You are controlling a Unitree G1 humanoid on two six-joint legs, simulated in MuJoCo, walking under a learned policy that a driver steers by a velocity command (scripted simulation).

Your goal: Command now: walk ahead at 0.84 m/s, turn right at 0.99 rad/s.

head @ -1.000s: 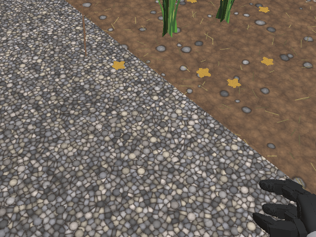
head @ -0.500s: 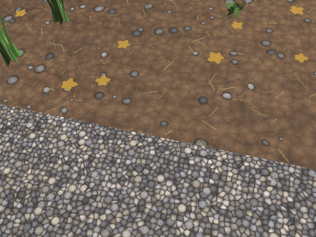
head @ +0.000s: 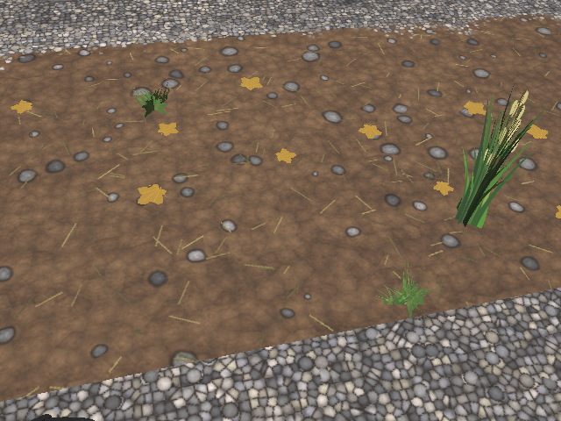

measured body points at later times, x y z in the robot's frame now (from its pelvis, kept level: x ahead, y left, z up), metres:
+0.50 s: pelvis +0.38 -0.13 -0.01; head +0.39 -0.13 +0.44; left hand +0.50 +0.12 -0.14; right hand +0.39 -0.40 -0.13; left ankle +0.45 +0.01 -0.65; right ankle +0.29 -0.16 -0.74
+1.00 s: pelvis +0.84 -0.17 -0.01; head +0.86 -0.16 +0.44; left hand +1.08 +0.06 -0.05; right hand +0.84 -0.46 -0.13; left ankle +0.74 -0.16 -0.74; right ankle +1.05 -0.36 -0.67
